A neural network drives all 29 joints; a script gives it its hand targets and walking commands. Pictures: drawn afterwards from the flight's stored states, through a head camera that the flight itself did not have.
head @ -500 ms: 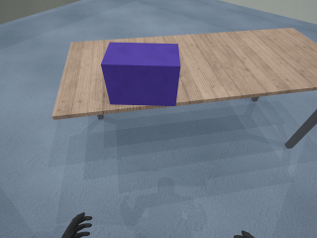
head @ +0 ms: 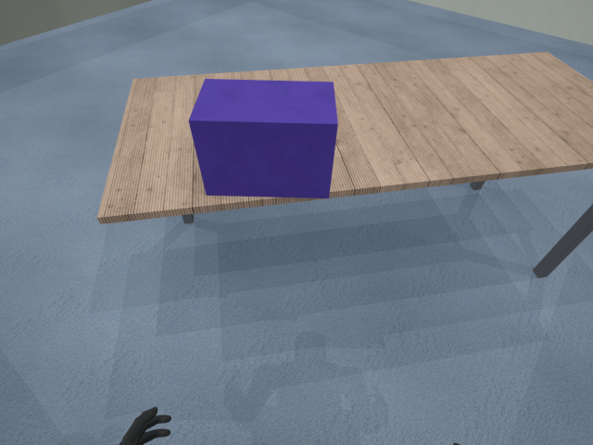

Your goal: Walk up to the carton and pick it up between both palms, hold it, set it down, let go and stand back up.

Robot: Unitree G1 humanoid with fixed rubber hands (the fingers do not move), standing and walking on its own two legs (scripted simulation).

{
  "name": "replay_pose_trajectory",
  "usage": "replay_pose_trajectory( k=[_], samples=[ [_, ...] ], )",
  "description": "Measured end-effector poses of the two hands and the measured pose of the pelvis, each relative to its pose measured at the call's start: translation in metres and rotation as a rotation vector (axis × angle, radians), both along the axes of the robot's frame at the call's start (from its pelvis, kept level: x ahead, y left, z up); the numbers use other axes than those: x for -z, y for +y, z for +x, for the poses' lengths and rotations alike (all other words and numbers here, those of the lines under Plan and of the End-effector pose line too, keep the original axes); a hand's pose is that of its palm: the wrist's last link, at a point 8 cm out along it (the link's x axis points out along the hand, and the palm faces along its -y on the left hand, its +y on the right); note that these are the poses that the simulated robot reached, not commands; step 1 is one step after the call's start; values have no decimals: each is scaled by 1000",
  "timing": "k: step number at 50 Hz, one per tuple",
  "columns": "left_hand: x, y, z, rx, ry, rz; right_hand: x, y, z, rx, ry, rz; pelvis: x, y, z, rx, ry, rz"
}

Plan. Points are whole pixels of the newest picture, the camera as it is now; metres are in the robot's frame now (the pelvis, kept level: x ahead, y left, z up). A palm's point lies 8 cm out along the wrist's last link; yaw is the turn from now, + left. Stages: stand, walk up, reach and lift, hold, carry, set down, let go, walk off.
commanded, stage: stand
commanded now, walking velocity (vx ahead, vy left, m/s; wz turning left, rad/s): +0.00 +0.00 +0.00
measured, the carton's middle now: (268, 140) +0.73 +0.10 +0.00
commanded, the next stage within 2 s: none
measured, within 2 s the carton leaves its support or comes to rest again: neither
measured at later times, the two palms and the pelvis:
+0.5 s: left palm out of the picture +0.11 +0.24 -0.10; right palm out of the picture +0.08 -0.24 -0.12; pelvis -0.01 +0.00 +0.00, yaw +0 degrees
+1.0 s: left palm out of the picture +0.07 +0.22 -0.10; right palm out of the picture +0.04 -0.26 -0.13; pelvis -0.03 -0.02 +0.00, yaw +0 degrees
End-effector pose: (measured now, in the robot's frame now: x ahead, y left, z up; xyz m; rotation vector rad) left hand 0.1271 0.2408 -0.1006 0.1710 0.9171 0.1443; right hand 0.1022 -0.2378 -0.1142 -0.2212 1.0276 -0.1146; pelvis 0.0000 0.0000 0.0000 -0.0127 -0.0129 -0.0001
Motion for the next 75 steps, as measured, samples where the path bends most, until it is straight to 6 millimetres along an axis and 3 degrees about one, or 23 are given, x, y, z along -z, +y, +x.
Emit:
replay_pose_trajectory(
  k=[18, 36, 58, 75],
  samples=[
    [3, -1, -10, -6, 24, 1, 5, -3, -13, 10, 34, 1, 0, -2, -4, 0, -5, 3],
    [4, -6, -33, -17, 52, 8, 10, -10, -39, 22, 73, 11, -1, -9, -18, 0, -25, 12],
    [0, -25, -63, -34, 96, 36, 21, -30, -72, 38, 135, 44, -4, -32, -34, 0, -48, 44],
    [-5, -36, -68, -36, 100, 53, 26, -41, -81, 42, 162, 63, -6, -45, -37, 1, -51, 62]
  ],
)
